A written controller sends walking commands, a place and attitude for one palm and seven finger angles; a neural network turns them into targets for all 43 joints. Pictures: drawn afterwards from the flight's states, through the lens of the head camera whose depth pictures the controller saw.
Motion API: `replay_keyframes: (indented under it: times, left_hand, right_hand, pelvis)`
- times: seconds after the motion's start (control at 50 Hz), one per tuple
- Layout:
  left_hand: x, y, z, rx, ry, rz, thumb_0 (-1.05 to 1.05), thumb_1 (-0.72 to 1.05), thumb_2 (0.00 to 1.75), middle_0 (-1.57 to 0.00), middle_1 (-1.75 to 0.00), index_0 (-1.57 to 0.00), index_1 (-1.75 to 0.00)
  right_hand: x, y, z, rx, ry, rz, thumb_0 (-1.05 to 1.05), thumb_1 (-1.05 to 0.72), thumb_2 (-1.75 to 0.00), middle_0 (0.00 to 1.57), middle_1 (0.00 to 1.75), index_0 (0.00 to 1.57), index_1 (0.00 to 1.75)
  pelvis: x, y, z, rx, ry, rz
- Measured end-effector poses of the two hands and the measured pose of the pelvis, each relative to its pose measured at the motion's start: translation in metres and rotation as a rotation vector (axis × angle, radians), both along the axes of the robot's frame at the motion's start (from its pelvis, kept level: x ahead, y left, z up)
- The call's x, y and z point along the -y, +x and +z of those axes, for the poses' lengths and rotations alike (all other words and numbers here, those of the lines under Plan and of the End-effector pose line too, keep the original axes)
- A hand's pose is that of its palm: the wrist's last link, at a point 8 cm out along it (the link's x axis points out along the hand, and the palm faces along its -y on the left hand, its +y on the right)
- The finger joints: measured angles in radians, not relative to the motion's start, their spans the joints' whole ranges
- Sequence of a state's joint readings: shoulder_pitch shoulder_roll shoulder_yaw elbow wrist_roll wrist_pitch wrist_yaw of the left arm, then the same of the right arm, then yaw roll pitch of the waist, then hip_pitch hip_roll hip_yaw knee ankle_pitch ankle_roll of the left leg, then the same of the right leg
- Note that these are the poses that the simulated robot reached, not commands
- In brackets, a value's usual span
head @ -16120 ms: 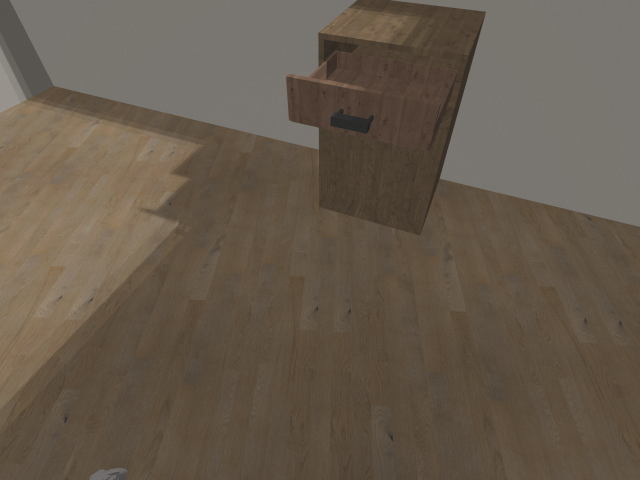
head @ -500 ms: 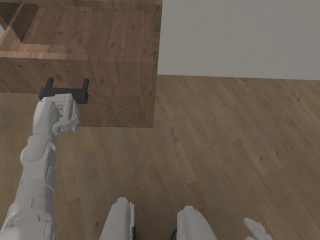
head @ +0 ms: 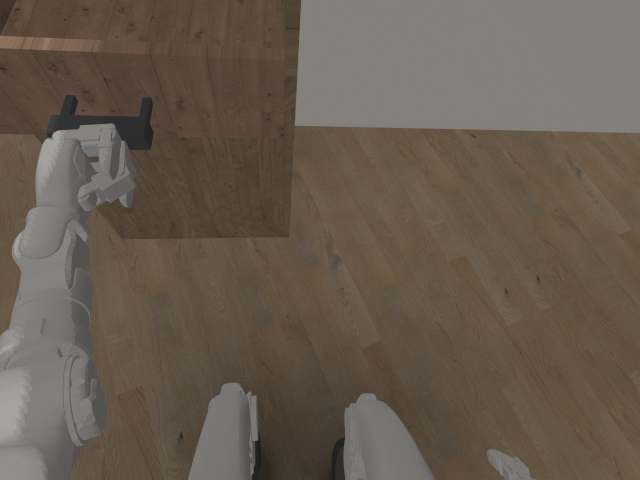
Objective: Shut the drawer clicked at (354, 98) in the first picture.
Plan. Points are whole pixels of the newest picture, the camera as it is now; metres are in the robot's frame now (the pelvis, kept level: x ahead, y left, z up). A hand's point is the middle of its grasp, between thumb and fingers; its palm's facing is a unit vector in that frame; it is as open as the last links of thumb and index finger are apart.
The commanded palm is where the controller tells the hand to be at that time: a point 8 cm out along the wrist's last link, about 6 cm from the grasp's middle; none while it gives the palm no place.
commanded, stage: push the drawer shut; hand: left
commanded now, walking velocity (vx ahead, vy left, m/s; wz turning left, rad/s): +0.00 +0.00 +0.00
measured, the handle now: (105, 118) +0.54 +0.26 +0.05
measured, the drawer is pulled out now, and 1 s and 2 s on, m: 0.14 0.03 0.00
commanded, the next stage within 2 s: pull the fist back off the drawer in 1.48 s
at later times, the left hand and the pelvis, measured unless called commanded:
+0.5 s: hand (131, 140) +0.51 +0.23 +0.05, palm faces +0.03 -1.00 -0.04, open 3.2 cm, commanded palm +0.52 +0.26 +0.05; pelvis +0.00 +0.01 +0.00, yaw -1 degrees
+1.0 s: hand (135, 100) +0.57 +0.23 +0.05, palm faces +0.03 -1.00 -0.04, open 3.4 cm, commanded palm +0.58 +0.25 +0.05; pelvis -0.01 +0.01 -0.02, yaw -3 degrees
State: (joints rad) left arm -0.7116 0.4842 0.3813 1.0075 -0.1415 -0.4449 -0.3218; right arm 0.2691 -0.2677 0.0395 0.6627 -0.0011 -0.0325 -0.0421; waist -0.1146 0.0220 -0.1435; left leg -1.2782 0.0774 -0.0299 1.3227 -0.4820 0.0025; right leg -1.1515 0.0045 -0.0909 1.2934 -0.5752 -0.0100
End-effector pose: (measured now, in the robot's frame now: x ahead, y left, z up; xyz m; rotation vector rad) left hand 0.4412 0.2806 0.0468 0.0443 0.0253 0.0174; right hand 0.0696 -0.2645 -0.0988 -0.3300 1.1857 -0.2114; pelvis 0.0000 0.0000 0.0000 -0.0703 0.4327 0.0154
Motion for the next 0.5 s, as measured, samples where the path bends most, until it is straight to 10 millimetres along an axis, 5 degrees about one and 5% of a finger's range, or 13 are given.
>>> replay_keyframes:
  times: [0.5]
  left_hand:
    - [-0.002,0.048,0.003,-0.006,-0.008,0.018,0.04,0.77,0.92,-1.4,-1.6,-1.4,-1.6]
  right_hand:
    - [-0.006,-0.049,0.0,-0.154,-0.006,-0.065,0.01,-0.9,-0.9,0.21,0.3,0.21,0.3]
  pelvis:
    - [-0.006,0.0,-0.004,-0.044,-0.016,-0.011]
